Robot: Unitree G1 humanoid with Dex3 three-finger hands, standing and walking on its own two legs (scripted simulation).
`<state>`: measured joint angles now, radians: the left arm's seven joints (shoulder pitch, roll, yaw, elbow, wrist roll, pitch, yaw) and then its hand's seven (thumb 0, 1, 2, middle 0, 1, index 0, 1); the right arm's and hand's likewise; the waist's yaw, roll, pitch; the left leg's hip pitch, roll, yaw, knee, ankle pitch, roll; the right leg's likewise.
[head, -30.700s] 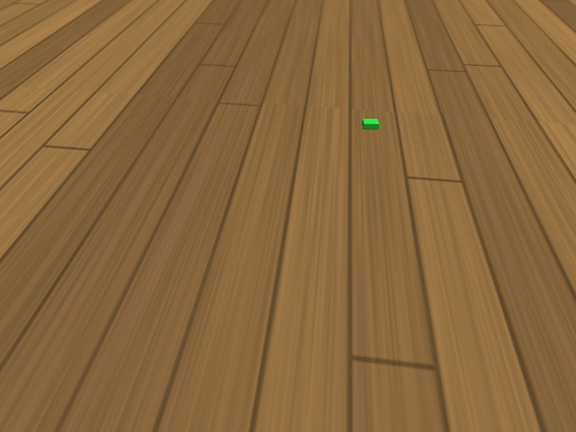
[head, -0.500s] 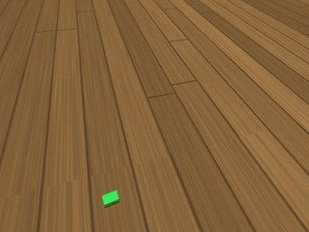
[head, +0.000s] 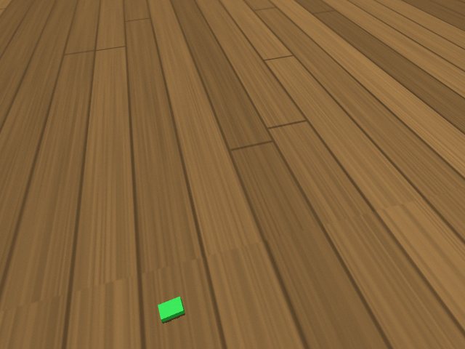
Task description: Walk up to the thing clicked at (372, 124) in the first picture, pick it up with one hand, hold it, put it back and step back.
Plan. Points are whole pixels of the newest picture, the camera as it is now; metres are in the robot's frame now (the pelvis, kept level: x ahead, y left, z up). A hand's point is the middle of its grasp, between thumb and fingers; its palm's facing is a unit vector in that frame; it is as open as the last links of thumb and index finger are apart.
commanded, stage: walk up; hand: left
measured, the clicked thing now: (171, 309) +0.43 +0.29 -0.76
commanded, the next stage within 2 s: none
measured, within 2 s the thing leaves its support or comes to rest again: neither
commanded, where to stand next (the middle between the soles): +0.06 +0.05 m, yaw +0 degrees
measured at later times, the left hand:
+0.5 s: hand out of the picture +0.11 +0.32 -0.16, palm faces -0.03 -0.89 -0.45, open 7.4 cm
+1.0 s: hand out of the picture +0.03 +0.26 -0.17, palm faces -0.04 -0.93 -0.36, open 7.4 cm
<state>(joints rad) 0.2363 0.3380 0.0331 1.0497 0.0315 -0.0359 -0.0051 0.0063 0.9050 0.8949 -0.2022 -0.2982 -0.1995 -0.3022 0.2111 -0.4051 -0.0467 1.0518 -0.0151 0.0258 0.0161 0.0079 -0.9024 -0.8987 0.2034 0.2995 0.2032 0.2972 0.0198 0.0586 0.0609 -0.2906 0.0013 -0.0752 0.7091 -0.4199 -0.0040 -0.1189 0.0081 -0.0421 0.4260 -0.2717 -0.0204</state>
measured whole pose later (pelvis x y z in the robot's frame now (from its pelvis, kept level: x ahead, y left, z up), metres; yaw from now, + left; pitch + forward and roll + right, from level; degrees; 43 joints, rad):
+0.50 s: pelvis +0.00 +0.04 -0.02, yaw +0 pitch -2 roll +1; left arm 0.10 0.40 0.02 0.96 0.02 -0.02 0.04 0.00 0.90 0.89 -0.21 -0.30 -0.20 -0.30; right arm 0.01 -0.40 -0.06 0.93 0.00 0.05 0.03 0.01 -0.90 -0.90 0.21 0.30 0.21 0.30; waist 0.01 0.02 0.14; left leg -0.37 -0.02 -0.04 0.81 -0.45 0.02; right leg -0.24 -0.07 0.02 0.65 -0.39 0.03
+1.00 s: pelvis -0.04 +0.01 -0.02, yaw +0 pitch -3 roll +0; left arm 0.20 0.34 0.04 0.95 0.03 0.01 -0.02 0.01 0.90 0.89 -0.20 -0.30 -0.20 -0.30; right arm 0.23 -0.44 -0.06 0.97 0.00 0.02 -0.01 0.01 -0.90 -0.90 0.20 0.30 0.20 0.30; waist 0.00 0.03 0.12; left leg -0.38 -0.02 -0.10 0.90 -0.49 0.00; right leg -0.26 -0.01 0.02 0.67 -0.36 0.00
